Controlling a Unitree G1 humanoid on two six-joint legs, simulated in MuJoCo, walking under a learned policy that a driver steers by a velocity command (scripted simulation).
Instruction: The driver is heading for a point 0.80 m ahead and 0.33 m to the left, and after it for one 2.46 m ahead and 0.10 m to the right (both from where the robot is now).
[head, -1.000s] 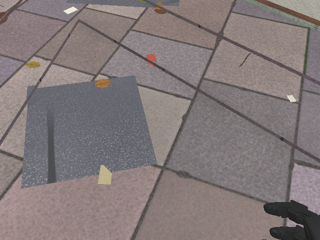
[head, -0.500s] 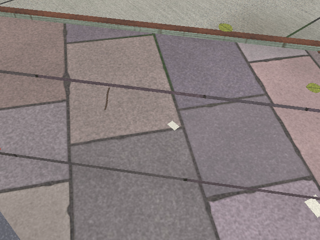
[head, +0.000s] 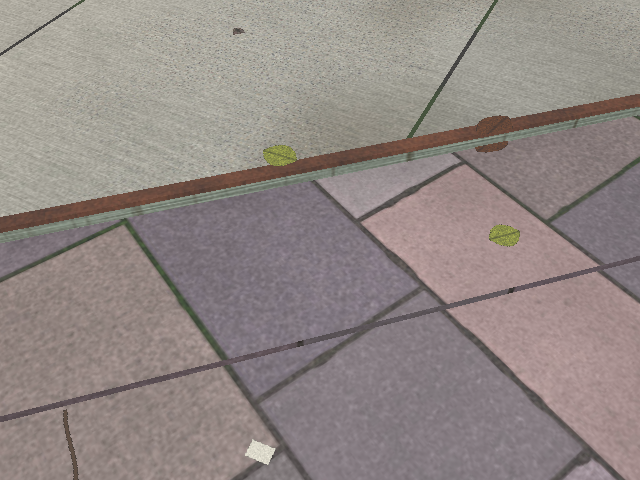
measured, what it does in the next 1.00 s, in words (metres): walks ahead, turning left: right foot, then left foot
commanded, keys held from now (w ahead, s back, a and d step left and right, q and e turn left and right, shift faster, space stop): w+q+shift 0.80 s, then e+shift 0.20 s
